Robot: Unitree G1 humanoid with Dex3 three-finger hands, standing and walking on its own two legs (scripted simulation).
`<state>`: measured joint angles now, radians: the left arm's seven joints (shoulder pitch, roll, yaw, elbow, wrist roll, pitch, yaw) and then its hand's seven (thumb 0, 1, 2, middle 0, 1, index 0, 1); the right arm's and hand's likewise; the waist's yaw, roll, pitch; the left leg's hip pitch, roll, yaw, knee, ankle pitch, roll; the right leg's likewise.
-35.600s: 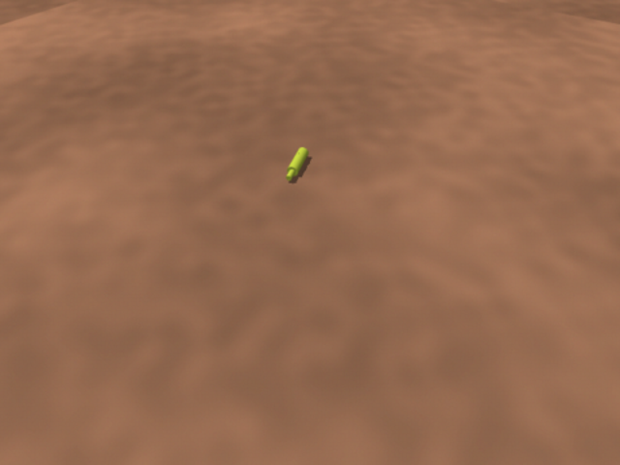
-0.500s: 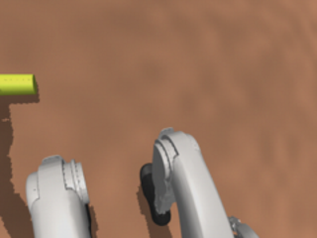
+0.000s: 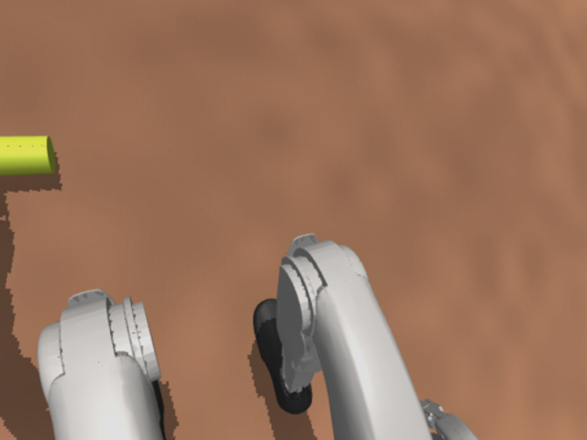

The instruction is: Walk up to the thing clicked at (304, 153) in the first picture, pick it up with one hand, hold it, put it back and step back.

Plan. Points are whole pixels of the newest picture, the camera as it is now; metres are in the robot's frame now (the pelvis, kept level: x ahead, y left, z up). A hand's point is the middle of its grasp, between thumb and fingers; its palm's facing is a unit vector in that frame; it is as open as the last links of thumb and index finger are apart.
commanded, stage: rise first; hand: left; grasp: from above
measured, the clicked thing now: out of the picture +0.53 +0.34 -0.29
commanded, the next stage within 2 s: approach in 0.28 s
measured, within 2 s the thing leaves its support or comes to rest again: neither
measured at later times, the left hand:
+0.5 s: hand out of the picture +0.48 +0.35 -0.17, palm faces -0.46 -0.02 -0.89, open 14.0 cm
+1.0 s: hand out of the picture +0.51 +0.30 -0.16, palm faces -0.49 +0.00 -0.87, open 14.1 cm
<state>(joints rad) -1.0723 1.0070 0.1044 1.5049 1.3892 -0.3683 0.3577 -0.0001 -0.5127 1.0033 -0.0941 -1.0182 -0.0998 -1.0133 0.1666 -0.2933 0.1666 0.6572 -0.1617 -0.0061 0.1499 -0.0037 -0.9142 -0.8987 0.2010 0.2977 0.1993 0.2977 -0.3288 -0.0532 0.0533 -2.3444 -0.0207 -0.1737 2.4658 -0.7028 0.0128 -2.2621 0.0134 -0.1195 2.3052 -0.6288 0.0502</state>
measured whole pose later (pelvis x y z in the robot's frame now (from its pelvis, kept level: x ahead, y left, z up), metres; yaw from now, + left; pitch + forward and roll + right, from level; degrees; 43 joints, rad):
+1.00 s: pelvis +0.00 +0.00 +0.01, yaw +0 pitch +34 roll -11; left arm -1.13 0.96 0.05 1.49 1.31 -0.21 0.27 0.00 -0.55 1.03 -0.10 -1.03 -0.09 -1.04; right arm 0.21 -0.31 0.22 0.58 -0.12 0.03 0.12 0.00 -0.91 -0.89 0.20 0.30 0.20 0.30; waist -0.40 -0.01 0.05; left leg -2.34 -0.01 -0.16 2.42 -0.68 0.02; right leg -2.27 0.02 -0.11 2.26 -0.60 0.05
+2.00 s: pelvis +0.00 +0.00 -0.01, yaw -3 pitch +31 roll -14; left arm -1.18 1.08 0.03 1.64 1.39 -0.29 0.45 0.00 -0.54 1.05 -0.10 -0.97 -0.09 -0.99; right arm 0.18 -0.32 0.30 0.59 -0.19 -0.06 0.11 0.00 -0.91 -0.90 0.20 0.30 0.20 0.30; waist -0.43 -0.11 0.14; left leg -2.36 -0.01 -0.21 2.50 -0.70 0.02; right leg -2.27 0.03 -0.15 2.30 -0.60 0.06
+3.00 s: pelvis +0.00 +0.01 -0.01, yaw -5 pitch +29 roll -16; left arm -1.13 1.15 0.07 1.63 1.36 -0.29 0.46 0.00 -0.49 1.00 -0.13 -0.97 -0.12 -0.98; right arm 0.14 -0.35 0.35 0.56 -0.22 -0.10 0.12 0.00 -0.91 -0.90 0.20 0.30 0.20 0.30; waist -0.44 -0.14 0.21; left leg -2.36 0.00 -0.24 2.54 -0.72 0.02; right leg -2.26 0.05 -0.18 2.31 -0.61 0.06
